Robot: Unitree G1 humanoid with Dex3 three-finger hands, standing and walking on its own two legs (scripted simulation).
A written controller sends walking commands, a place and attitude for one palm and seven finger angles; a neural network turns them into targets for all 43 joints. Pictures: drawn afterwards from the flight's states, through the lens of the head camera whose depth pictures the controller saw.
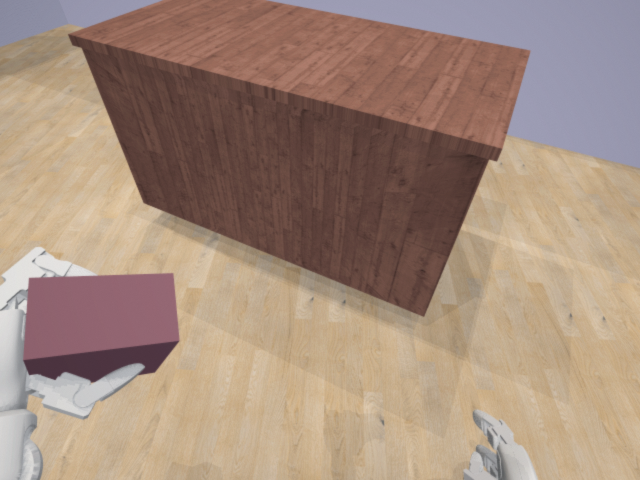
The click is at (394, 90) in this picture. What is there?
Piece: table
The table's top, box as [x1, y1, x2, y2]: [68, 0, 530, 161]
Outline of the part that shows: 68,34 72,44 76,46 496,161 502,148 530,50 266,0 162,0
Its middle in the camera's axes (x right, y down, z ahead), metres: -0.06 -0.60 +1.22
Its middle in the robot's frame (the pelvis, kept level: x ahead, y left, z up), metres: +1.32 +0.13 +0.01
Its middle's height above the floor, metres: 0.78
